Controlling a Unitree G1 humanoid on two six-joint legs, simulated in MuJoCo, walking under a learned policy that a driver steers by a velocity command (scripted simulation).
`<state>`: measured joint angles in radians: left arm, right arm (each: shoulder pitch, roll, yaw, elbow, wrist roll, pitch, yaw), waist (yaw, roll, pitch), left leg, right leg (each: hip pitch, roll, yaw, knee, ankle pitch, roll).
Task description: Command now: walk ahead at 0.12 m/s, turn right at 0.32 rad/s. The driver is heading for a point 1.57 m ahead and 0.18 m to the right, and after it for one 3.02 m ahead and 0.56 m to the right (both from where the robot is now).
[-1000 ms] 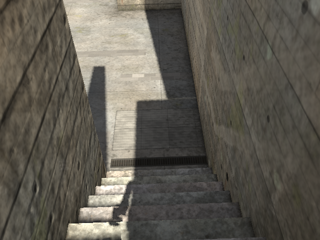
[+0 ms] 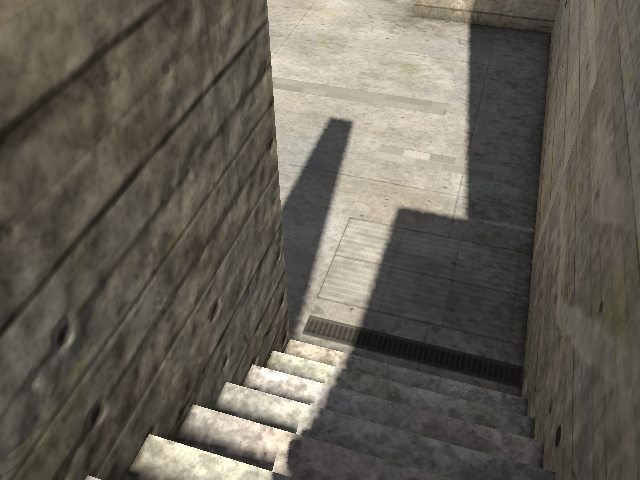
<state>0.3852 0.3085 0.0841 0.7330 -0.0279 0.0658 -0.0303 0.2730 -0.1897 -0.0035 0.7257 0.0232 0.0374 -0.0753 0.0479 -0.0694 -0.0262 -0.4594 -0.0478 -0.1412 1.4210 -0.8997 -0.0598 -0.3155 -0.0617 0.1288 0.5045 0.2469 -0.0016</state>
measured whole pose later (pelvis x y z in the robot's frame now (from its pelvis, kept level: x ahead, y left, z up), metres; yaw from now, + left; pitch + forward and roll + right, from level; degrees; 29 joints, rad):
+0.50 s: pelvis +0.14 -0.06 -0.07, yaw -13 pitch +1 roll +2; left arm 0.43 0.16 0.05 0.74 -0.05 0.04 0.03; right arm 0.07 -0.18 -0.04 0.55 0.03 -0.04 -0.03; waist 0.05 -0.01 -0.08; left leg -0.26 -0.08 -0.09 0.59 -0.40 0.03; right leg -0.25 0.25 0.45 0.81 -0.50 -0.10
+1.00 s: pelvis +0.34 -0.18 -0.28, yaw -15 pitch +2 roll +2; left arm 0.40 0.23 0.04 0.85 0.02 -0.01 -0.04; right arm 0.51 -0.24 -0.06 0.92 0.06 -0.03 -0.02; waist 0.01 0.03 -0.02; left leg -0.61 -0.10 -0.22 2.00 -0.73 -0.02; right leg -0.31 -0.03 -0.01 0.70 -0.47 -0.01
